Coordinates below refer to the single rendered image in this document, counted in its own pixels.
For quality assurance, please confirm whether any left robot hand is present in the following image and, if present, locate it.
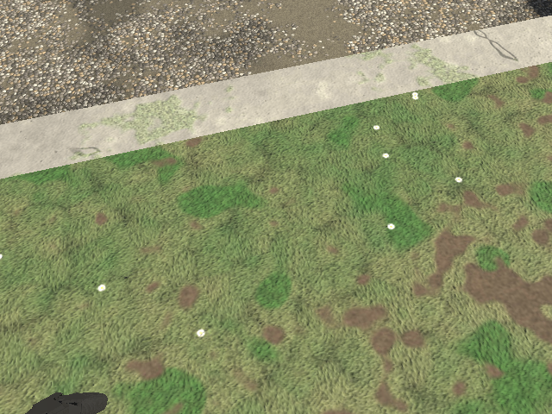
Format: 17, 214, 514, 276
25, 392, 108, 414

